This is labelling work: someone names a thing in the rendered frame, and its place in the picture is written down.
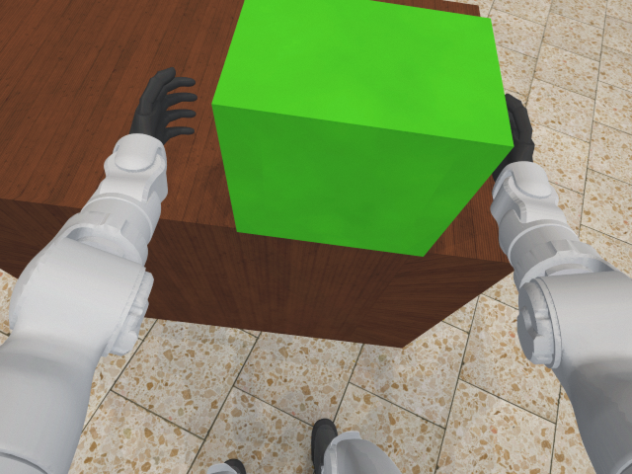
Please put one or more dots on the left robot upper arm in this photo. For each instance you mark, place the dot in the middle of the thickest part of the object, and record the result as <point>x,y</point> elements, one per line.
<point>85,303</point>

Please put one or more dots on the carton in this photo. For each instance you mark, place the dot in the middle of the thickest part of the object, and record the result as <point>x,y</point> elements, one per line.
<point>358,123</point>

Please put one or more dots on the right robot thigh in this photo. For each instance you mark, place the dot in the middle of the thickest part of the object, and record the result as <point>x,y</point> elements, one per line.
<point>358,456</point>

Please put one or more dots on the pedestal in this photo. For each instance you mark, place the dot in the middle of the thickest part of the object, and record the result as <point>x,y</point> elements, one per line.
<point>71,76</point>

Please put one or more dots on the robot left forearm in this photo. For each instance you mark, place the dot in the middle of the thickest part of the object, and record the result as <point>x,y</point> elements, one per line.
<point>121,215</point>

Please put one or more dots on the robot right hand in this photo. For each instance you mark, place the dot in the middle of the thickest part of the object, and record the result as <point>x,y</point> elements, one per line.
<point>521,132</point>

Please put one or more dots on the robot right foot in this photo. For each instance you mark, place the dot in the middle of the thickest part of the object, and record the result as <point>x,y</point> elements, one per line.
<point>324,431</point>

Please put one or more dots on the right robot upper arm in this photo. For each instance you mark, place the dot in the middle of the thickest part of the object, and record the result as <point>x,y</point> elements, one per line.
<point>580,326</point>

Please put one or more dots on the robot left hand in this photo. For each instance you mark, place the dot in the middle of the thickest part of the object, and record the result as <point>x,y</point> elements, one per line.
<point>151,117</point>

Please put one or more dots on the robot right forearm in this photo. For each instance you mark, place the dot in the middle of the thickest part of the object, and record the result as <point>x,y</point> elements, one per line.
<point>533,230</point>

